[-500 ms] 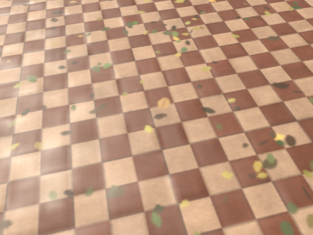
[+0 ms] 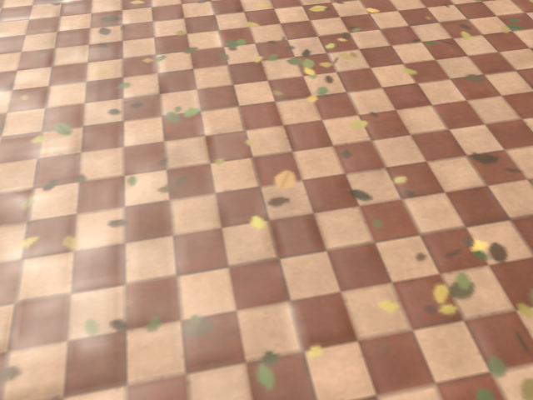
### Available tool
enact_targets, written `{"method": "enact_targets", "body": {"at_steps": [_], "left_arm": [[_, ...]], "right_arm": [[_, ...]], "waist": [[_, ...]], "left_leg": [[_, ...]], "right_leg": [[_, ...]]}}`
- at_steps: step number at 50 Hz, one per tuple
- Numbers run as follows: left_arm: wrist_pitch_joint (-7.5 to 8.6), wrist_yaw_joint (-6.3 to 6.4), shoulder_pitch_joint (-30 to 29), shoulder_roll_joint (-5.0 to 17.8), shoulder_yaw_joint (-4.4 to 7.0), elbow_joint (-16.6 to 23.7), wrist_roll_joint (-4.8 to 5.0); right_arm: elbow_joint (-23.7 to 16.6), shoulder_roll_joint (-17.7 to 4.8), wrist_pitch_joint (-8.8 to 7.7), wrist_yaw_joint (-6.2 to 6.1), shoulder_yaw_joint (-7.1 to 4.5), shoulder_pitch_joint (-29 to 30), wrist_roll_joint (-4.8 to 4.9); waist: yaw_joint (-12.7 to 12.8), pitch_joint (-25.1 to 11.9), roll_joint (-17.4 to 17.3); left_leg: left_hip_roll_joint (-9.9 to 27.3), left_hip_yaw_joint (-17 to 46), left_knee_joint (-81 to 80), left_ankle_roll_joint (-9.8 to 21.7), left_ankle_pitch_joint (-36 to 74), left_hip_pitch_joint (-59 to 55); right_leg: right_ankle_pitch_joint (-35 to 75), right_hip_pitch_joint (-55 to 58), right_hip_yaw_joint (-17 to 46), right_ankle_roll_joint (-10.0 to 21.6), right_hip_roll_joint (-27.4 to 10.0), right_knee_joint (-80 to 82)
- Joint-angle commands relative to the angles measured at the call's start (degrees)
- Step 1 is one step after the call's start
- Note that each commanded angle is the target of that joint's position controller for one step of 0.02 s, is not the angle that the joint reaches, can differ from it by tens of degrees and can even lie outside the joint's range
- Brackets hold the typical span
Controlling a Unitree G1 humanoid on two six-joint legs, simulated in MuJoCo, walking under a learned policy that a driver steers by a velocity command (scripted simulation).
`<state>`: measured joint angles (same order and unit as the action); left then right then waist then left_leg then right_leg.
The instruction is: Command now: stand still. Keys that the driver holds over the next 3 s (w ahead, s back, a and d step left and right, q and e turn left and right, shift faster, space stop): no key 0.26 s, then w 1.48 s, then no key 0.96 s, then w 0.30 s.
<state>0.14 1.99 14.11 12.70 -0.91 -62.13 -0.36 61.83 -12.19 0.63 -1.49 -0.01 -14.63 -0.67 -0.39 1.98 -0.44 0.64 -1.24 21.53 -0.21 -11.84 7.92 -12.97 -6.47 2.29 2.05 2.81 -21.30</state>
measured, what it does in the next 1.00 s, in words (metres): walks ahead: right foot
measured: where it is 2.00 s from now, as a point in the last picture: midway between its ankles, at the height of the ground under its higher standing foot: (262, 300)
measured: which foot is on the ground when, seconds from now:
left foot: down 0.00-0.96, up 0.98-1.00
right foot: down 0.00-0.56, up 0.58-0.94, down 0.96-1.00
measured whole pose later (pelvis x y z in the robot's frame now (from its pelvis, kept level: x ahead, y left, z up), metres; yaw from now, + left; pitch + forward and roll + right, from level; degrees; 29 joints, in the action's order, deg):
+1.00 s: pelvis +0.27 +0.02 -0.03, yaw +1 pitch +0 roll +0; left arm 4.1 -0.5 1.1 11.0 2.3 -52.3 -1.8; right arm 64.7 -9.1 -4.9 -0.7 -0.4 -28.6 -0.4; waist -2.0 4.4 -0.6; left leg -1.2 -0.8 47.2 4.1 -27.4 0.5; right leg -7.8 -26.3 -7.7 7.8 3.0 -34.5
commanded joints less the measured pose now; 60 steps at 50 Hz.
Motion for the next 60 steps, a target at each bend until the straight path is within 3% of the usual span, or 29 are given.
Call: {"method": "enact_targets", "body": {"at_steps": [1, 13, 15, 17, 19, 22, 23, 25, 26, 27, 28, 29, 30, 31, 32, 34, 37, 41, 43, 45, 47, 48, 49, 50, 51, 52, 53, 55, 60], "left_arm": [[0.41, 0.25, 1.84, 5.39, 0.73, 0.45, -0.01], [0.39, 0.5, 4.25, 3.13, 0.43, -2.3, -0.03], [0.17, 0.49, 5.13, 3.45, 0.73, -2.65, -0.15], [-0.45, 0.26, 5.51, 5.02, 1.7, -2.08, -0.4], [-0.51, -0.06, 6.72, 4.3, 1.98, -1.49, -0.52], [0.36, -0.12, 11.94, 6.32, 3.32, -2.38, -0.57], [0.58, -0.21, 12.22, 7.24, 3.87, -2.44, -0.63], [1.06, -0.52, 10.03, 7.14, 4.29, -1.54, -0.54], [1.25, -0.63, 7.33, 6.86, 4.39, -0.66, -0.33], [1.59, -0.72, 3.13, 5.46, 4.22, 0.92, -0.09], [2.42, -1.04, -2.19, 2.08, 3.27, 3.88, 0.37], [3.32, -1.6, -3.46, 0.77, 2.98, 6.29, -0.78], [3.64, -1.88, -4.4, 4.48, 3.79, 6.23, -2.51], [4.04, -2.32, -2.64, 2.92, 3.64, 5.3, -2.3], [4.39, -2.84, -1.54, 1.77, 3.46, 4.66, -1.67], [4.12, -3.64, -2.32, 2.02, 3.79, 5.09, -1.62], [3.05, -3.91, -5.96, 1.14, 3.68, 6.98, -1.63], [2.63, -4.0, -16.55, -0.7, 2.44, 11.73, -0.95], [2.42, -3.67, -17.19, 0.17, 2.44, 12.71, -0.65], [2.59, -2.88, -11.86, 2.64, 3.4, 11.72, -0.52], [3.37, -2.08, 3.42, 5.2, 5.04, 6.75, -0.57], [3.72, -1.53, 11.2, 8.27, 6.21, 4.67, -1.68], [3.76, -1.53, 15.49, 13.5, 7.35, 4.57, -3.0], [3.17, -2.34, 12.26, 12.67, 7.36, 4.56, -1.03], [3.25, -2.42, 4.57, 9.68, 6.56, 5.79, -0.04], [3.86, -2.69, 0.5, 5.6, 5.56, 6.61, 0.13], [4.51, -2.64, -0.89, 3.61, 4.94, 6.37, -0.28], [5.51, -2.14, 1.24, 1.1, 3.91, 4.6, -0.5], [6.42, -1.82, 8.06, 3.75, 3.93, 2.75, -0.36]], "right_arm": [[0.0, -5.18, -0.34, -0.26, -0.69, -2.66, 0.02], [2.71, -3.22, -0.52, -0.61, -0.17, -3.97, 0.05], [3.03, -3.39, -0.35, -0.55, -0.4, -4.75, -0.14], [2.16, -4.16, 0.11, -0.23, -1.0, -4.63, -0.45], [0.93, -2.91, 0.02, 0.21, -0.93, -3.83, -0.72], [-1.67, -0.41, -1.71, 0.94, -0.57, -1.17, -1.4], [-2.64, -0.83, -2.42, 1.23, -0.69, -0.22, -1.59], [-3.4, -1.47, -3.65, 1.76, -1.07, -1.28, -1.09], [-2.38, -0.82, -4.17, 1.88, -1.11, -5.52, -0.69], [0.0, -0.8, -4.67, 1.67, -1.37, -12.52, -0.35], [2.01, -5.07, -5.17, 1.07, -2.63, -20.25, -0.45], [4.46, -10.55, -4.96, 1.0, -4.43, -27.6, -0.21], [3.97, -7.78, -4.69, 0.87, -3.89, -25.2, -0.51], [2.32, -5.96, -4.91, 0.98, -3.4, -21.23, -0.82], [1.09, -5.15, -5.2, 1.04, -3.12, -17.84, -1.09], [0.52, -3.24, -5.9, 0.9, -2.29, -15.36, -0.75], [1.91, -2.21, -6.44, 0.64, -1.54, -18.37, -0.3], [1.87, -2.87, -6.59, 0.34, -1.01, -18.02, -0.42], [2.11, -4.2, -6.81, 0.25, -1.16, -18.0, -0.41], [2.02, -5.5, -7.13, 0.16, -1.41, -16.66, -0.25], [1.51, -6.88, -6.76, 0.09, -1.81, -14.43, 0.09], [0.7, -6.0, -6.63, 0.39, -1.59, -14.45, 0.17], [-0.89, 0.86, -6.3, 1.01, -0.47, -19.03, 0.98], [-0.79, -3.0, -5.93, 1.27, -1.92, -18.82, 0.75], [-2.84, -4.15, -5.74, 1.28, -2.39, -13.26, 0.06], [-3.88, -3.93, -6.01, 1.54, -2.4, -9.26, -0.45], [-3.92, -2.82, -5.82, 1.66, -2.5, -8.44, -0.62], [-3.5, -0.72, -4.45, 2.23, -2.39, -10.23, -1.57], [-7.73, -1.48, -2.78, 3.03, -2.81, 0.04, -1.65]], "waist": [[-0.2, 1.24, 0.44], [0.05, 1.87, 0.14], [0.12, 1.13, 0.47], [0.24, 4.11, 1.34], [0.93, 8.87, 2.14], [2.9, 7.26, 8.34], [2.91, 7.24, 9.25], [1.05, 7.25, 7.87], [-1.53, 7.64, 7.49], [-5.03, 7.66, 4.82], [-8.63, 7.28, -5.97], [-9.51, 5.95, -16.92], [-6.87, 7.96, -7.65], [-4.43, 7.88, -2.89], [-2.57, 6.83, -1.69], [-0.98, 5.97, -3.03], [-0.86, 5.03, -4.61], [-1.88, 7.18, -5.84], [-1.37, 6.67, -7.2], [1.82, 3.26, -6.98], [8.64, -4.57, -5.64], [11.22, -8.79, -3.22], [8.2, -15.63, 8.63], [7.18, -16.69, 6.95], [3.79, -6.31, 4.5], [3.0, -0.8, 1.39], [0.87, 1.5, 0.18], [-1.82, 1.57, 1.11], [-1.2, 3.94, 2.41]], "left_leg": [[4.82, 4.78, -2.67, 1.68, 5.78, -0.96], [4.67, 4.91, -2.45, 1.89, 5.6, 0.28], [2.95, 4.03, -1.73, 2.41, -5.25, 0.6], [1.05, 3.81, 0.95, 4.19, -21.82, 5.14], [0.84, 5.01, 3.21, 5.3, -26.83, 10.99], [-1.76, 0.01, 13.14, 4.56, -14.86, 17.92], [-1.45, -1.54, 14.95, 4.59, -12.14, 18.54], [-0.82, -1.35, 12.7, 5.39, -12.62, 13.43], [-1.27, -1.54, 7.6, 6.03, -11.85, 6.3], [-0.99, 0.69, 2.05, 6.59, -10.56, -5.25], [7.3, 15.81, -6.45, 8.96, -19.11, -13.9], [18.66, 34.09, -13.39, 13.41, -20.91, -20.8], [20.5, 33.98, -11.78, 13.92, -15.03, -18.72], [18.81, 29.39, -10.98, 13.29, -8.22, -16.17], [16.87, 25.05, -11.52, 12.46, -4.15, -14.52], [13.09, 17.26, -12.85, 10.92, 4.7, -12.92], [10.55, 10.01, -11.46, 10.25, 23.22, -12.97], [8.36, 5.01, -12.56, 9.86, 29.89, -6.98], [9.36, 4.21, -11.89, 9.66, 36.61, -5.96], [10.46, 2.94, -4.79, 8.66, 51.65, -7.84], [9.37, 1.21, 13.18, 7.16, 53.71, -7.2], [7.18, 0.29, 26.96, 6.71, 38.63, 1.66], [-1.29, -2.23, 49.99, 5.1, -5.03, 17.0], [-4.56, 4.47, 59.34, 5.91, -15.75, 24.5], [-0.19, 4.96, 58.8, 6.54, -10.12, 28.68], [1.8, 4.39, 55.55, 6.6, -6.01, 27.79], [3.45, 4.43, 52.3, 6.39, -4.25, 25.0], [4.85, 4.2, 47.49, 5.12, -3.97, 19.63], [6.25, 0.69, 37.66, 2.72, 3.05, 27.39]], "right_leg": [[7.83, -4.04, 5.87, 1.39, -6.68, 4.13], [7.84, -3.94, 5.27, 1.13, -6.58, 3.46], [-4.24, -4.48, 4.93, 1.85, -5.16, 3.62], [-23.27, -8.72, 6.09, 4.15, -4.27, 2.7], [-31.11, -11.29, 10.0, 6.23, -6.0, 3.4], [-32.07, -2.85, 22.0, 10.5, -13.71, 9.68], [-31.15, -2.09, 24.72, 11.91, -16.34, 11.35], [-28.62, -6.27, 23.25, 11.82, -16.2, 10.81], [-26.76, -11.29, 20.24, 10.71, -14.43, 8.32], [-23.17, -19.59, 15.08, 8.39, -10.7, 3.16], [-16.78, -29.54, 5.11, 4.88, -3.38, -10.87], [-15.39, -38.22, -4.27, 3.08, 1.17, -27.56], [-15.78, -41.36, -2.69, 3.52, -1.94, -36.56], [-11.76, -40.32, -1.53, 3.6, -3.8, -40.21], [-8.01, -38.73, -1.3, 3.36, -5.13, -41.44], [-3.46, -36.95, -2.63, 2.3, -6.21, -40.01], [-0.25, -36.81, -6.24, 1.12, -4.75, -37.42], [4.66, -29.84, -9.98, 1.11, -2.62, -21.36], [5.68, -22.87, -11.41, 2.67, -1.1, -15.89], [5.72, -14.53, -11.29, 4.96, 1.03, -13.9], [7.54, 1.14, -10.03, 7.22, 2.12, -8.42], [1.34, 12.83, -2.63, 8.9, -4.74, -6.8], [-7.61, 24.21, 24.22, 15.0, -22.64, -2.98], [-13.71, 21.98, 40.88, 18.86, -25.52, 6.87], [-18.97, 13.28, 32.28, 16.83, -23.86, 8.93], [-14.13, 4.84, 25.3, 15.22, -21.37, 11.11], [-7.42, -0.49, 19.68, 13.3, -18.7, 12.2], [2.67, -5.94, 11.89, 11.43, -15.51, 13.06], [11.26, -4.07, 4.86, 10.96, -13.04, 15.69]]}}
